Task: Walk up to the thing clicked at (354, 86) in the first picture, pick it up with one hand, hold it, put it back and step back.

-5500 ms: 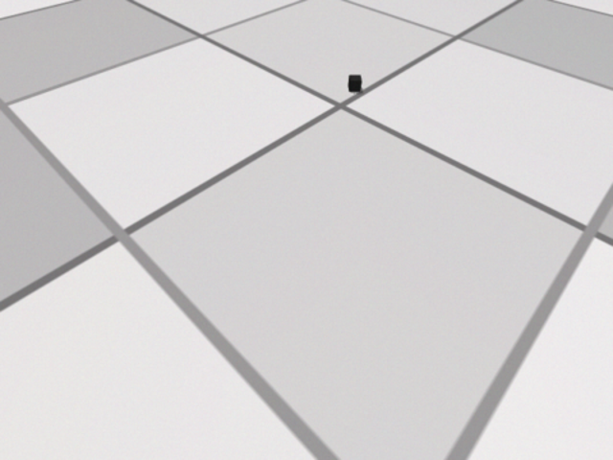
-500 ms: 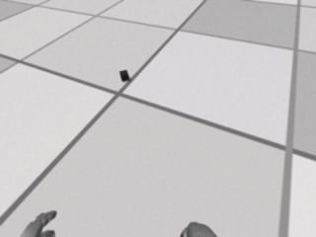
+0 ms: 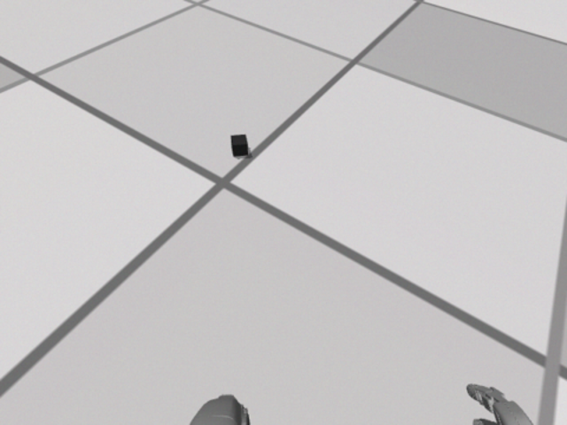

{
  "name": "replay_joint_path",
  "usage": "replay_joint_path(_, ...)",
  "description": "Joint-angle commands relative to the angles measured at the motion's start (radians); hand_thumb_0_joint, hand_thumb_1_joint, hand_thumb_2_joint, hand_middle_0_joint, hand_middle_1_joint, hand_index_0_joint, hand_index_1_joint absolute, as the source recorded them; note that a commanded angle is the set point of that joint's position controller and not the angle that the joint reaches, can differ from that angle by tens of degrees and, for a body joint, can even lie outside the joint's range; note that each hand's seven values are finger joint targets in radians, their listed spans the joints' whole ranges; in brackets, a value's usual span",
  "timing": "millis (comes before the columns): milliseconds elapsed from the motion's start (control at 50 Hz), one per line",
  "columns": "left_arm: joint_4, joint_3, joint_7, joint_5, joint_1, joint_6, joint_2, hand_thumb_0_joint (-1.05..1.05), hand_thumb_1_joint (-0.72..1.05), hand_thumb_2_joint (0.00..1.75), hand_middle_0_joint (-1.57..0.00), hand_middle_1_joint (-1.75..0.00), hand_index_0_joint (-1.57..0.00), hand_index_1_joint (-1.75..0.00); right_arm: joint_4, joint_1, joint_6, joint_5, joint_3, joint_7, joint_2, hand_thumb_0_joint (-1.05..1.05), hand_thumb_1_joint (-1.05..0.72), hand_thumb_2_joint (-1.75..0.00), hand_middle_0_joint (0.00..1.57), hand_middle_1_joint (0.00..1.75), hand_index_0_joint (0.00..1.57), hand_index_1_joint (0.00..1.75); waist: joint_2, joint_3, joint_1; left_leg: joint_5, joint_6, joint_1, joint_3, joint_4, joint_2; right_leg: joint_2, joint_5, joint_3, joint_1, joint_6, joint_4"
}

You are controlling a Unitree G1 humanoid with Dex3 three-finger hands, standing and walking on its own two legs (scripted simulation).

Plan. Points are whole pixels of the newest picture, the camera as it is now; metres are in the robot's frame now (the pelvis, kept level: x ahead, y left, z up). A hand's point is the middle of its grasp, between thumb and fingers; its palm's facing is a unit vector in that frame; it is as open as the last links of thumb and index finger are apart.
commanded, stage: walk up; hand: left
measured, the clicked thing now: (239, 145) +1.43 +0.22 -0.71
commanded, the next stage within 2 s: none
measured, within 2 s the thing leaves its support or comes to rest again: neither
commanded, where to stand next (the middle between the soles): +1.01 +0.01 m, yaw -1 degrees
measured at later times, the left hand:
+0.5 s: hand (161, 264) +0.39 +0.25 -0.12, palm faces -0.11 -0.92 -0.37, open 7.4 cm
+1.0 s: hand (148, 239) +0.46 +0.30 -0.15, palm faces +0.03 -0.93 -0.36, open 7.4 cm
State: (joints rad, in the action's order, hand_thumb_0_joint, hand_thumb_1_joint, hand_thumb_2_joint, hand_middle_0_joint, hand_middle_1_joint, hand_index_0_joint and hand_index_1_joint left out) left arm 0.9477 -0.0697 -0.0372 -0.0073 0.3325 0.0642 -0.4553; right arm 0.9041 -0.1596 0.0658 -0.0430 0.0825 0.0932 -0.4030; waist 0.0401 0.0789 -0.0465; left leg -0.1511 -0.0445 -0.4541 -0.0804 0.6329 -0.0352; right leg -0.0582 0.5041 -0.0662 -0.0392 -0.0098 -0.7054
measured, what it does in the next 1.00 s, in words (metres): walks ahead: right foot, then left foot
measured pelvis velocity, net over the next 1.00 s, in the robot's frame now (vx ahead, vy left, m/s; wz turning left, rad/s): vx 0.46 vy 0.01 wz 0.04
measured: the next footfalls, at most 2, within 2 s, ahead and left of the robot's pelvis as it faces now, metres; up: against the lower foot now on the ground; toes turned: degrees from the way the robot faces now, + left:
right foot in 0.48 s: +0.40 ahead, -0.13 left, +0.00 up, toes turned -6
left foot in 0.96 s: +0.60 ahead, +0.13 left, +0.00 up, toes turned +6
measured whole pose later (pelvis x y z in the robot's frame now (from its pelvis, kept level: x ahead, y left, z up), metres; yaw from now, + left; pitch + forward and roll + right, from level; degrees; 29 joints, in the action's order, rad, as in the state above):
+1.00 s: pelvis +0.46 +0.01 +0.00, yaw +2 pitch -3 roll -2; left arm 0.90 -0.07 -0.04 -0.01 0.35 0.07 -0.45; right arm 0.90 -0.21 0.05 -0.04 0.08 0.08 -0.39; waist 0.03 0.08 -0.04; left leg -0.13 -0.03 -0.41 -0.05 0.59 -0.05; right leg -0.05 0.46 -0.13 -0.06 -0.01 -0.60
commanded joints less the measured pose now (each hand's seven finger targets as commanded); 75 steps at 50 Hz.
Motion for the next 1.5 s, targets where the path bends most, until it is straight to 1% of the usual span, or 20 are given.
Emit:
replay_joint_path(0,-0.099,-0.025,0.028,0.006,-0.012,0.033,-0.234,0.0,0.9,0.9,-0.2,-0.3,-0.2,-0.3,-0.046,-0.212,0.023,0.047,0.112,-0.042,-0.356,0.0,-0.9,-0.9,0.2,0.3,0.2,0.3,-0.233,-0.202,0.144,-0.359,-0.233,0.642,0.739,-0.375,-0.381,0.026,-0.025,0.139,-0.66,-0.061,-0.547)
replay_joint_path(60,-0.065,-0.019,0.007,0.027,0.014,0.032,-0.187,0.0,0.9,0.9,-0.2,-0.3,-0.2,-0.3,-0.071,-0.117,0.036,0.057,0.054,-0.058,-0.254,0.0,-0.9,-0.9,0.2,0.3,0.2,0.3,-0.117,-0.082,0.065,0.108,-0.088,0.393,0.309,-0.362,-0.241,-0.029,-0.205,0.183,-0.515,-0.04,-0.425)
replay_joint_path(100,-0.051,-0.02,-0.001,0.024,0.044,0.016,-0.171,0.0,0.9,0.9,-0.2,-0.3,-0.2,-0.3,-0.066,-0.11,0.046,0.059,0.047,-0.058,-0.236,0.0,-0.9,-0.9,0.2,0.3,0.2,0.3,-0.137,-0.078,0.045,0.169,-0.099,0.336,0.215,-0.378,-0.21,-0.028,-0.249,0.155,-0.46,-0.013,-0.398)
replay_joint_path(280,-0.13,-0.024,-0.04,0.002,-0.211,0.0,-0.134,0.0,0.9,0.9,-0.2,-0.3,-0.2,-0.3,-0.076,-0.162,0.056,0.045,0.05,-0.054,-0.245,0.0,-0.9,-0.9,0.2,0.3,0.2,0.3,-0.149,0.038,0.095,0.214,-0.087,0.371,0.099,-0.445,-0.169,-0.052,-0.434,0.043,-0.516,0.012,0.021)
replay_joint_path(440,-0.096,-0.048,-0.022,-0.003,-0.115,0.014,-0.142,0.0,0.9,0.9,-0.2,-0.3,-0.2,-0.3,-0.101,-0.166,0.028,0.034,0.053,-0.069,-0.243,0.0,-0.9,-0.9,0.2,0.3,0.2,0.3,-0.057,-0.117,0.012,0.417,-0.075,0.378,0.045,-0.049,-0.152,0.037,-0.349,-0.029,-0.113,-0.062,0.229)
replay_joint_path(460,-0.069,-0.069,-0.01,-0.009,0.004,0.025,-0.188,0.0,0.9,0.9,-0.2,-0.3,-0.2,-0.3,-0.108,-0.188,0.031,0.034,0.033,-0.065,-0.199,0.0,-0.9,-0.9,0.2,0.3,0.2,0.3,0.025,-0.211,-0.039,0.304,-0.054,0.267,0.007,0.173,-0.091,-0.014,-0.349,0.039,0.096,-0.092,0.248)
replay_joint_path(500,-0.062,-0.096,0.007,-0.003,0.117,0.032,-0.296,0.0,0.9,0.9,-0.2,-0.3,-0.2,-0.3,-0.114,-0.237,0.029,0.05,0.019,-0.069,-0.199,0.0,-0.9,-0.9,0.2,0.3,0.2,0.3,0.2,-0.267,-0.078,-0.38,-0.005,-0.19,0.035,0.539,0.099,-0.398,-0.413,0.679,0.416,-0.273,0.349)
replay_joint_path(520,-0.082,-0.099,0.014,0.013,0.065,0.03,-0.294,0.0,0.9,0.9,-0.2,-0.3,-0.2,-0.3,-0.093,-0.214,0.024,0.045,0.022,-0.084,-0.246,0.0,-0.9,-0.9,0.2,0.3,0.2,0.3,0.135,-0.245,-0.071,-0.386,-0.009,-0.203,0.114,0.612,0.023,-0.443,-0.426,0.708,0.329,-0.326,0.349)
replay_joint_path(640,-0.121,-0.047,0.018,0.018,-0.106,0.047,-0.176,0.0,0.9,0.9,-0.2,-0.3,-0.2,-0.3,-0.053,-0.214,-0.002,0.044,0.023,-0.05,-0.177,0.0,-0.9,-0.9,0.2,0.3,0.2,0.3,0.096,-0.009,0.057,-0.104,0.013,-0.012,0.161,0.447,-0.008,-0.154,-0.561,0.126,-0.179,-0.164,0.435)
replay_joint_path(780,-0.156,-0.066,0.008,-0.007,-0.083,0.055,-0.21,0.0,0.9,0.9,-0.2,-0.3,-0.2,-0.3,-0.095,-0.045,-0.016,0.023,0.039,-0.018,-0.181,0.0,-0.9,-0.9,0.2,0.3,0.2,0.3,0.085,0.053,0.019,0.021,0.061,-0.073,0.119,0.108,-0.066,-0.186,-0.194,0.1,-0.18,-0.169,0.535)
replay_joint_path(880,-0.14,-0.066,0.007,-0.002,-0.02,0.049,-0.22,0.0,0.9,0.9,-0.2,-0.3,-0.2,-0.3,-0.105,0.019,0.006,0.018,0.041,-0.01,-0.175,0.0,-0.9,-0.9,0.2,0.3,0.2,0.3,0.053,-0.003,-0.003,0.027,0.02,0.057,0.059,-0.054,-0.063,-0.212,-0.34,0.094,-0.119,-0.174,0.418)
replay_joint_path(940,-0.156,-0.049,0.012,-0.005,-0.037,0.038,-0.202,0.0,0.9,0.9,-0.2,-0.3,-0.2,-0.3,-0.05,-0.167,0.018,0.009,0.06,-0.026,-0.222,0.0,-0.9,-0.9,0.2,0.3,0.2,0.3,-0.073,-0.103,0.106,-0.048,-0.019,0.359,0.032,-0.115,-0.009,-0.155,-0.501,0.038,-0.203,-0.137,0.12)
replay_joint_path(960,-0.157,-0.024,0.013,0.002,0.023,0.033,-0.14,0.0,0.9,0.9,-0.2,-0.3,-0.2,-0.3,-0.025,-0.276,0.026,-0.004,0.083,-0.038,-0.281,0.0,-0.9,-0.9,0.2,0.3,0.2,0.3,-0.254,-0.18,0.151,-0.198,-0.07,0.532,0.166,-0.203,-0.084,-0.067,-0.459,-0.028,-0.326,-0.098,-0.176)
replay_joint_path(980,-0.16,-0.002,0.009,0.013,0.092,0.029,-0.055,0.0,0.9,0.9,-0.2,-0.3,-0.2,-0.3,-0.052,-0.292,0.031,-0.006,0.098,-0.051,-0.348,0.0,-0.9,-0.9,0.2,0.3,0.2,0.3,-0.454,-0.217,0.122,-0.266,-0.128,0.679,0.581,-0.271,-0.313,0.079,0.031,-0.011,-0.582,-0.034,-0.391)
replay_joint_path(1000,-0.138,-0.027,0.024,0.008,0.082,0.016,-0.166,0.0,0.9,0.9,-0.2,-0.3,-0.2,-0.3,-0.072,-0.267,0.029,0.028,0.099,-0.054,-0.364,0.0,-0.9,-0.9,0.2,0.3,0.2,0.3,-0.295,-0.218,0.134,-0.342,-0.203,0.641,0.757,-0.36,-0.389,0.075,0.064,0.071,-0.614,-0.051,-0.464)
replay_joint_path(1080,-0.091,-0.022,0.013,0.017,0.054,0.01,-0.178,0.0,0.9,0.9,-0.2,-0.3,-0.2,-0.3,-0.096,-0.144,0.03,0.05,0.048,-0.068,-0.241,0.0,-0.9,-0.9,0.2,0.3,0.2,0.3,-0.138,-0.056,0.067,0.052,-0.082,0.359,0.294,-0.356,-0.236,-0.02,-0.162,0.188,-0.502,-0.037,-0.391)
replay_joint_path(1120,-0.073,-0.026,0.003,0.015,0.09,-0.006,-0.169,0.0,0.9,0.9,-0.2,-0.3,-0.2,-0.3,-0.098,-0.132,0.039,0.053,0.046,-0.069,-0.237,0.0,-0.9,-0.9,0.2,0.3,0.2,0.3,-0.169,-0.041,0.054,0.032,-0.079,0.293,0.23,-0.391,-0.214,-0.012,-0.218,0.156,-0.457,-0.014,-0.371)
replay_joint_path(1280,-0.099,-0.035,-0.029,-0.005,-0.05,-0.014,-0.149,0.0,0.9,0.9,-0.2,-0.3,-0.2,-0.3,-0.111,-0.134,0.047,0.037,0.056,-0.061,-0.256,0.0,-0.9,-0.9,0.2,0.3,0.2,0.3,-0.168,0.056,0.074,-0.232,-0.146,0.299,0.175,-0.494,-0.222,-0.057,-0.335,0.105,-0.549,0.027,-0.119)
replay_joint_path(1420,-0.108,-0.032,-0.028,-0.007,-0.117,0.016,-0.124,0.0,0.9,0.9,-0.2,-0.3,-0.2,-0.3,-0.122,-0.145,0.027,0.035,0.05,-0.06,-0.254,0.0,-0.9,-0.9,0.2,0.3,0.2,0.3,-0.14,0.006,0.067,0.057,-0.148,0.293,0.106,-0.305,-0.215,-0.022,-0.339,0.022,-0.329,-0.01,0.132)
replay_joint_path(1480,-0.049,-0.063,-0.002,-0.009,0.073,0.036,-0.182,0.0,0.9,0.9,-0.2,-0.3,-0.2,-0.3,-0.137,-0.177,0.02,0.039,0.026,-0.062,-0.192,0.0,-0.9,-0.9,0.2,0.3,0.2,0.3,0.045,-0.14,-0.026,0.101,-0.082,0.202,0.043,0.074,-0.127,-0.006,-0.298,0.059,0.025,-0.042,0.244)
